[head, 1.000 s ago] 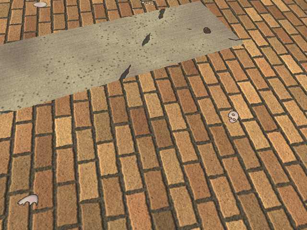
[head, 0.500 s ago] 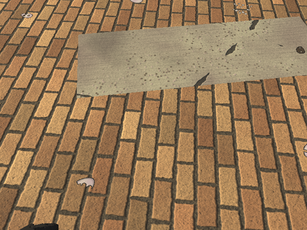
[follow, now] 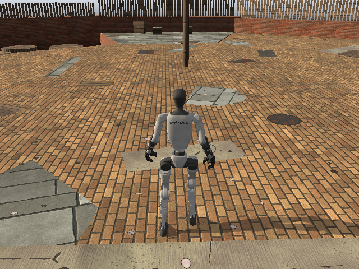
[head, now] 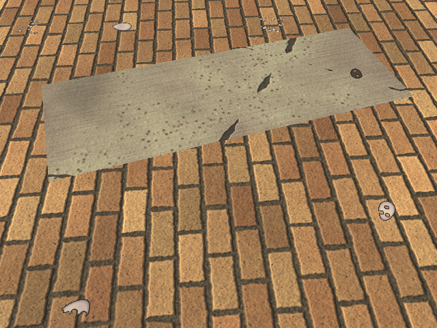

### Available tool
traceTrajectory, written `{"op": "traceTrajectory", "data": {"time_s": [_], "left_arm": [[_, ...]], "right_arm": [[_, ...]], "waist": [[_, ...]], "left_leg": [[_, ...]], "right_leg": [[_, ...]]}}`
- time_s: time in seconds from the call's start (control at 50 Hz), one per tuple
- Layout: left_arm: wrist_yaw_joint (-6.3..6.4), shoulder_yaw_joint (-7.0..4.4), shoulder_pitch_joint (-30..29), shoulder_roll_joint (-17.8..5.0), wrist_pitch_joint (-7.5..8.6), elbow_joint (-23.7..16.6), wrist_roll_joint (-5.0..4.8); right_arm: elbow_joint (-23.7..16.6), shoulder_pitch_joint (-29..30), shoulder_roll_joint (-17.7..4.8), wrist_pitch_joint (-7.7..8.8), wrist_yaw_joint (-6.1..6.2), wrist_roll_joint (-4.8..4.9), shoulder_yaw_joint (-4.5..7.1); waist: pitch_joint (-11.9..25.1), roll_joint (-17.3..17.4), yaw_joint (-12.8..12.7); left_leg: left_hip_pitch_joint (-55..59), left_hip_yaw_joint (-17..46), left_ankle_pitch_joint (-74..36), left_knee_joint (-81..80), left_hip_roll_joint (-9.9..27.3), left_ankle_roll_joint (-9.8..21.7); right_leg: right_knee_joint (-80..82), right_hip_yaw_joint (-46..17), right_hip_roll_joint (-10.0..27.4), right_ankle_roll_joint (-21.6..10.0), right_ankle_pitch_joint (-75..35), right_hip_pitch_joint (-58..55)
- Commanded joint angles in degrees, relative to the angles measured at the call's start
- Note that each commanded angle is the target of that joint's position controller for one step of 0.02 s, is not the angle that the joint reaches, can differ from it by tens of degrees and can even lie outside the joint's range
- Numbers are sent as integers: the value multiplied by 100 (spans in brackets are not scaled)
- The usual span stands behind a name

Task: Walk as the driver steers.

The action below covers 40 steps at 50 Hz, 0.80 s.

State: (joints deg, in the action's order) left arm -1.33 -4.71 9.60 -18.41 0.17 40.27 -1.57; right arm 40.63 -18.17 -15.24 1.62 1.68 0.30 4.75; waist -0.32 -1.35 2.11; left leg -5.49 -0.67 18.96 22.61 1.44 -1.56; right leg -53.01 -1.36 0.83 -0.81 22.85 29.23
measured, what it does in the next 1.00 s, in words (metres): walks ahead: right foot, then left foot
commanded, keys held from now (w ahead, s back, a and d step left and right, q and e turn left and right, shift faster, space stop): w+e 0.42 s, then w+q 0.38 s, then q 0.20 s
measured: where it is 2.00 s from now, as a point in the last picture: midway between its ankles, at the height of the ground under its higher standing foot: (270, 304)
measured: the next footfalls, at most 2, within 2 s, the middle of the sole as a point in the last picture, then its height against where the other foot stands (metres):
right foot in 0.12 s outside the picture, level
left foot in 0.62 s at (236, 327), level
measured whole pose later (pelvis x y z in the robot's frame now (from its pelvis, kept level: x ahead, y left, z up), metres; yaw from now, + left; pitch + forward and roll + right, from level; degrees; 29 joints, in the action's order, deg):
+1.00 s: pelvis +0.49 -0.13 +0.01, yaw -5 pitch +2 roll +1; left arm -0.2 -0.9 1.4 -16.1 5.0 36.7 0.8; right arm 42.6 -20.7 -16.8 1.2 1.2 1.4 3.6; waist -3.6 -1.8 5.1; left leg -8.5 9.8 14.6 22.2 -6.9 3.4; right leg -33.1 -7.9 0.1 3.9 0.7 33.9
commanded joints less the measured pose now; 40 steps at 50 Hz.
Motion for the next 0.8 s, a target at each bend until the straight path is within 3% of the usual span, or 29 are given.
{"op": "traceTrajectory", "data": {"time_s": [0.02,0.06,0.08,0.1,0.12,0.14,0.16,0.18,0.2,0.22,0.24,0.28,0.32,0.36,0.42,0.48,0.54,0.58,0.6,0.62,0.64,0.66,0.68,0.7,0.72,0.74,0.76,0.8], "left_arm": [[-137,62,-729,-133,122,-658,30],[-149,40,-598,-243,91,-699,30],[-146,8,-378,-294,82,-655,20],[-126,-60,17,-393,76,-526,32],[-92,-216,695,-646,74,-342,5],[-19,-391,1602,-1063,85,-189,-46],[-22,-432,1745,-1795,204,-370,35],[-58,-286,1556,-1321,326,-458,43],[-60,-180,1324,-1024,395,-449,92],[-59,-130,1056,-887,415,-482,103],[-36,-93,729,-783,393,-520,117],[37,-33,455,-671,379,-563,166],[115,-26,565,-670,399,-451,96],[191,-51,774,-728,385,-289,36],[254,-74,1046,-747,319,-103,-1],[258,-30,1348,-661,333,108,-8],[245,-26,1484,-685,315,273,53],[240,-43,1449,-764,284,325,65],[245,-44,1404,-793,261,331,84],[249,-11,1224,-784,238,276,133],[264,78,1147,-606,249,123,256],[207,211,1961,-141,326,144,214],[163,175,1590,-547,435,70,158],[113,110,864,-772,536,-135,8],[104,155,408,-682,636,-263,41],[97,144,238,-622,693,-327,141],[93,133,323,-582,701,-347,210],[105,163,481,-460,658,-339,266]], "right_arm": [[-384,371,-1069,137,-16,46,290],[-322,278,-1196,144,-55,131,326],[-309,309,-1230,136,-74,163,329],[-317,323,-1187,139,-80,164,308],[-322,232,-1016,160,-88,96,236],[-460,317,-732,207,-72,-52,132],[-958,363,-255,340,-39,-101,-30],[-874,542,-824,474,-79,168,68],[-903,743,-1042,547,-122,275,108],[-813,735,-996,586,-106,140,94],[-738,698,-962,587,-85,-50,109],[-657,574,-906,500,-132,-124,126],[-645,681,-797,421,-150,-154,85],[-759,1136,-621,400,-148,-167,8],[-915,1863,-384,440,-217,-96,-104],[-921,2228,-376,507,-359,-4,-146],[-970,2374,-524,554,-433,26,-117],[-926,2126,-669,560,-430,32,-60],[-818,1701,-789,558,-409,26,8],[-618,862,-961,559,-388,34,92],[-452,-210,-1220,541,-369,-23,137],[-271,-584,-1540,517,-416,13,234],[-257,-571,-1005,492,-422,178,119],[-337,-113,-860,449,-369,152,69],[-410,125,-839,403,-338,52,51],[-437,259,-806,384,-329,13,33],[-469,310,-757,388,-310,-42,4],[-464,362,-729,365,-277,21,-2]], "waist": [[-287,937,105],[-190,963,43],[-171,876,-113],[-44,739,-317],[280,446,-616],[605,-497,-1044],[1109,-2158,-791],[1030,-1147,-948],[407,-820,-824],[150,-289,-621],[40,-110,-424],[59,-371,-194],[51,-220,-182],[-68,-98,-295],[-160,-292,-547],[-202,-324,-763],[-291,-405,-783],[-120,-507,-628],[213,-580,-396],[774,-543,74],[1653,-53,476],[2306,1618,87],[2012,1272,283],[966,864,309],[492,249,234],[122,-5,71],[132,90,-107],[143,354,-269]], "left_leg": [[-147,654,-643,-1079,1233,963],[-424,446,-374,-936,1279,911],[-618,303,-276,-702,1291,848],[-886,96,-667,-217,1218,764],[-1232,-261,-1431,819,1018,608],[-2276,-810,-1231,2927,600,198],[-4109,-58,1637,4885,-445,-99],[-4649,747,1266,5502,-184,15],[-4900,675,748,5404,42,200],[-4551,664,294,4983,265,273],[-4125,673,-82,4483,422,256],[-3491,588,-498,4018,452,152],[-3414,424,-876,3571,311,-19],[-3421,377,-1455,2726,170,-152],[-2968,301,-2243,1442,-126,-209],[-2666,216,-2770,865,-119,-83],[-2922,191,-2273,576,-85,248],[-2571,-25,-1648,493,-253,516],[-1965,-207,-1490,454,-449,686],[-801,-166,-1809,411,-408,948],[1039,1064,-2237,640,482,1417],[3055,3858,-1097,286,1816,2459],[2978,4626,39,-381,1742,2301],[2145,3849,90,-582,1573,2037],[1361,3347,-368,-741,1335,1888],[786,3031,-1010,-864,1142,1863],[477,2771,-1475,-976,959,1828],[132,2436,-1988,-1104,776,1869]], "right_leg": [[634,233,229,65,-351,279],[1049,437,96,5,-385,-380],[1373,570,-12,-80,-578,-797],[1571,774,-245,-182,-707,-1445],[1662,819,-475,-354,-739,-2409],[2110,-418,81,-737,-517,-3573],[3735,-4502,1632,-1893,1120,-4302],[4258,-4945,1904,-2044,1835,-4312],[4140,-4299,1841,-1905,1437,-3818],[3967,-3616,1576,-1691,552,-3255],[3900,-3020,1329,-1521,-298,-2750],[4027,-2317,992,-1433,-1417,-2205],[4034,-1840,822,-1442,-2365,-2091],[3980,-1560,662,-1336,-2775,-2020],[3881,-1401,427,-1123,-2578,-1807],[3942,-1440,675,-1097,-2291,-2041],[3688,-1511,996,-1023,-2843,-2873],[3237,-1335,1010,-917,-4430,-3307],[2678,-1169,908,-853,-5674,-3415],[1704,-908,709,-729,-6328,-3164],[131,-800,432,-589,-4951,-2077],[-2023,-451,-631,-36,-149,256],[-2433,-850,-470,-69,713,1053],[-2394,-817,-161,-86,222,1439],[-2107,-692,18,-111,-135,1347],[-1695,-611,137,-60,-335,1278],[-1387,-604,262,-15,-510,994],[-825,-484,325,168,-551,778]]}}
